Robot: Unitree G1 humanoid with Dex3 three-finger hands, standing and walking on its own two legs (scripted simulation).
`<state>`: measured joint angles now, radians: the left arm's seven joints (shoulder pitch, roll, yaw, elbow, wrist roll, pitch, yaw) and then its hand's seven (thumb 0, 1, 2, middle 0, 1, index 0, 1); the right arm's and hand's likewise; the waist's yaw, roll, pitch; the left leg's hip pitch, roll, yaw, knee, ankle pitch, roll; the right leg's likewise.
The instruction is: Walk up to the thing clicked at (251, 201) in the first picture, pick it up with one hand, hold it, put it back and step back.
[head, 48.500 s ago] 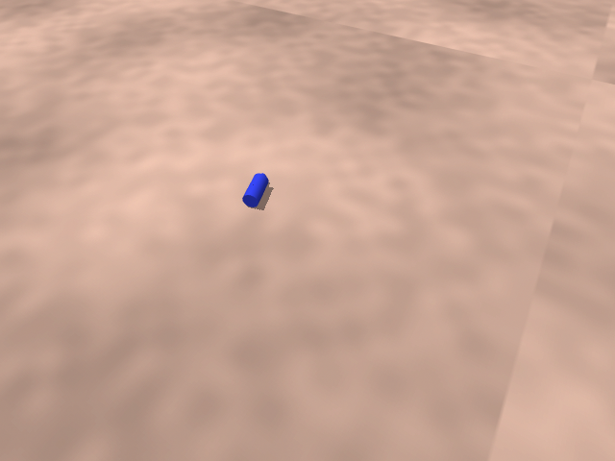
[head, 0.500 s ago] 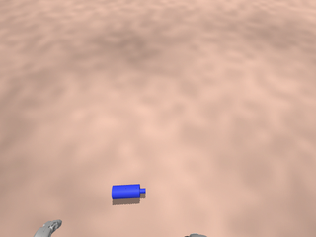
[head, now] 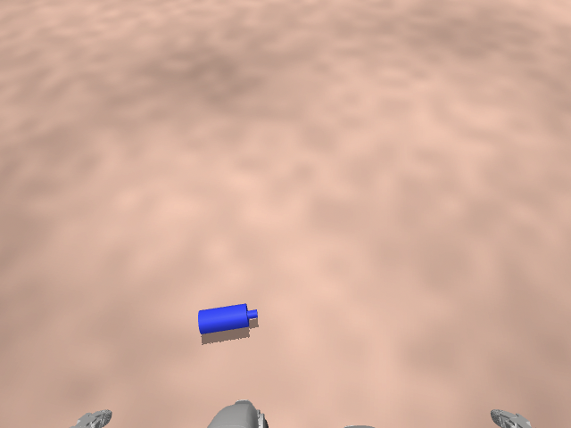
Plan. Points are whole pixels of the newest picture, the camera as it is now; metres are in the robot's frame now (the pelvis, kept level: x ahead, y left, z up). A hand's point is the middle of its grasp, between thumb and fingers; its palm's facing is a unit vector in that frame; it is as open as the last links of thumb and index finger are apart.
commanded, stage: step back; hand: left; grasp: from above
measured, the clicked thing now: (229, 317) +0.50 +0.22 -0.71
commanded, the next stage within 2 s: none
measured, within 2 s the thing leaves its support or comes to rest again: neither
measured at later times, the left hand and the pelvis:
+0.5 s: hand out of the picture -0.02 +0.27 -0.14, palm faces +0.06 -0.93 -0.35, open 7.3 cm; pelvis -0.13 +0.00 +0.01, yaw +4 degrees
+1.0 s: hand out of the picture -0.20 +0.23 -0.13, palm faces +0.08 -0.91 -0.42, open 7.3 cm; pelvis -0.30 -0.05 +0.00, yaw +6 degrees
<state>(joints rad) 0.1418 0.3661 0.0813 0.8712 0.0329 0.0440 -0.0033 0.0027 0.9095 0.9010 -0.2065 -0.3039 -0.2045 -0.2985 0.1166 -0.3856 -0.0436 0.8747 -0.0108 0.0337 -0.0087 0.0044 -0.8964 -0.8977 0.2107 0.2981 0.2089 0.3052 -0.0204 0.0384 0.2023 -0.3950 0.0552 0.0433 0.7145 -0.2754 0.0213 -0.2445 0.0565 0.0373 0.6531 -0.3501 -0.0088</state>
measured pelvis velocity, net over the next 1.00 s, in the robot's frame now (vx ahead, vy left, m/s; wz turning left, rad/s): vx -0.30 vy -0.05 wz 0.11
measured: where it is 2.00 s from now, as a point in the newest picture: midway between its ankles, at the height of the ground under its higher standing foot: outside the picture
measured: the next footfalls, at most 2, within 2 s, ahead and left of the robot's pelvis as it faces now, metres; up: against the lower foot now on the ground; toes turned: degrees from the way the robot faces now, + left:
left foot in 0.30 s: -0.07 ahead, +0.11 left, +0.00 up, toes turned +2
right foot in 0.70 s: -0.18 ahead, -0.17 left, +0.00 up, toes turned +3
